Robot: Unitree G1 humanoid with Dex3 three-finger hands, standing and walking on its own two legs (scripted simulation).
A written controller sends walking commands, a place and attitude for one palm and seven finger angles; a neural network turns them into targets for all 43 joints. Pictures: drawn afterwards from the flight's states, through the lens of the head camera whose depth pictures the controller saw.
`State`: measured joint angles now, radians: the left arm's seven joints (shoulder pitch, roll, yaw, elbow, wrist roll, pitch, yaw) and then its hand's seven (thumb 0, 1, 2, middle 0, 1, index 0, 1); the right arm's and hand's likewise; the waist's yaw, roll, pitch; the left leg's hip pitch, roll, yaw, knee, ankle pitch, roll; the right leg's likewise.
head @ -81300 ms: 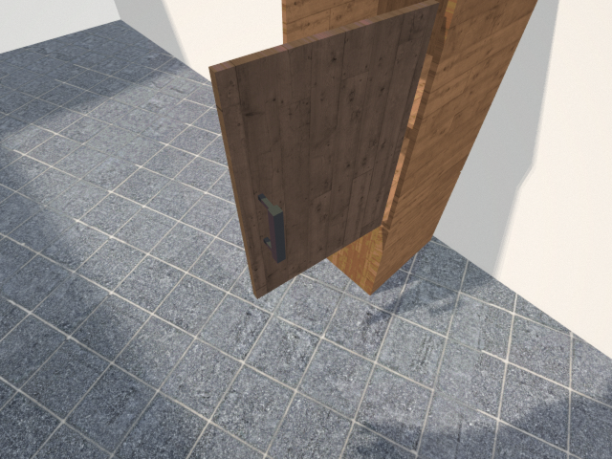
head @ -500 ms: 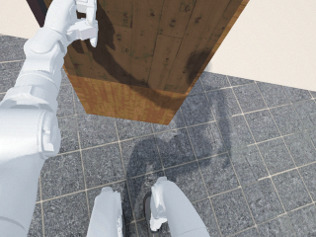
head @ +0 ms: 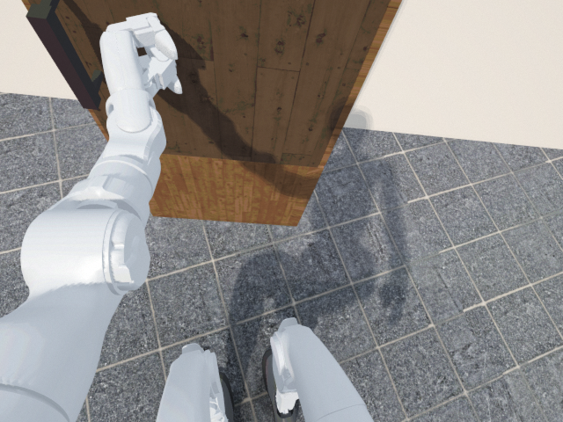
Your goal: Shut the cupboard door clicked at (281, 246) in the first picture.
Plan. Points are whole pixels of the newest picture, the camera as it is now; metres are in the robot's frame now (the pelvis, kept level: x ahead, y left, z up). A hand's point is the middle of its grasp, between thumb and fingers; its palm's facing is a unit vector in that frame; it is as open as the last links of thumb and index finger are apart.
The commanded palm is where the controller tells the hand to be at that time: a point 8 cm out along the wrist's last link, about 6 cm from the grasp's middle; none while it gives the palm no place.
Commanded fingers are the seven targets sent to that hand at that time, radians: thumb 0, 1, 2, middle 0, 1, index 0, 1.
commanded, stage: pull the fist back off the door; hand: left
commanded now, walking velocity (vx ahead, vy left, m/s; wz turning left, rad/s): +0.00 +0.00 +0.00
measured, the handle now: (74, 52) +0.62 +0.16 +0.07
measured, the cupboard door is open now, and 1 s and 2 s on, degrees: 0 0 0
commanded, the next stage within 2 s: draw the hand back to the body in 0.40 s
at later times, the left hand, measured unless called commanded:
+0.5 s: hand (176, 103) +0.51 +0.04 +0.08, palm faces +0.06 -1.00 -0.05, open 3.1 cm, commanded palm +0.49 +0.09 +0.08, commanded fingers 0.00 0.90 0.90 -1.30 -1.50 -1.30 -1.50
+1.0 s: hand (90, 146) +0.40 +0.10 +0.17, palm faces +0.03 -1.00 -0.03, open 3.1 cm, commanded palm +0.36 +0.17 +0.18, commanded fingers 0.00 0.90 0.90 -1.16 -1.35 -1.16 -1.35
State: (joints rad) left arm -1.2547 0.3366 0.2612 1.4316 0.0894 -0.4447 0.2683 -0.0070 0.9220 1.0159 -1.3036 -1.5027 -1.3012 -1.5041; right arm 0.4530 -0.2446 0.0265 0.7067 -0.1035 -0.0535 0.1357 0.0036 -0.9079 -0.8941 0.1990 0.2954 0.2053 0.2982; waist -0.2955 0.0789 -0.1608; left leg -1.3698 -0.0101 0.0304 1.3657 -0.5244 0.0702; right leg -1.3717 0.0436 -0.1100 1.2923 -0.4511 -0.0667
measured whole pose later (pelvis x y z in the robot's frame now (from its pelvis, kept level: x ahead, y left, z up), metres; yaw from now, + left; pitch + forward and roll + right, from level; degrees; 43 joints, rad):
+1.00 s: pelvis +0.05 -0.02 +0.10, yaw +2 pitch +11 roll +0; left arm -0.23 0.15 0.03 0.47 -0.16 -0.38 0.00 0.02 0.90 0.90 -1.30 -1.49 -1.29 -1.50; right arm 0.28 -0.26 -0.01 0.56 0.04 0.04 0.00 0.01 -0.91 -0.89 0.20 0.30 0.20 0.30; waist -0.03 0.03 -0.11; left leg -0.63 -0.03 0.02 0.87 -0.43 0.03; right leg -0.66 0.06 -0.07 0.85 -0.39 -0.09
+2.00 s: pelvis +0.06 +0.03 +0.15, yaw +2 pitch -5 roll -1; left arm 0.45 0.32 0.31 -0.38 -0.07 -0.04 0.11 0.02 0.89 0.90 -0.23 -0.33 -0.22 -0.33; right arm 0.22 -0.24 0.02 0.63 0.02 -0.08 -0.05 0.01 -0.91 -0.89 0.20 0.30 0.21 0.30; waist 0.07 0.07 0.00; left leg -0.10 -0.09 0.02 0.44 -0.26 0.09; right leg -0.12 0.01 -0.04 0.43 -0.22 -0.01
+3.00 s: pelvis +0.00 +0.02 +0.13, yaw +3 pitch +0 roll -1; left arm 0.51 0.41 0.42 -0.48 -0.02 -0.18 0.15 0.02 0.89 0.90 -0.22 -0.31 -0.21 -0.31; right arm 0.25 -0.23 0.00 0.55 0.00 -0.01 -0.10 0.01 -0.90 -0.89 0.20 0.30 0.21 0.30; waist -0.01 0.00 -0.03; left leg -0.38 -0.07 0.02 0.62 -0.25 0.10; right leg -0.37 0.05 0.03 0.60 -0.23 0.00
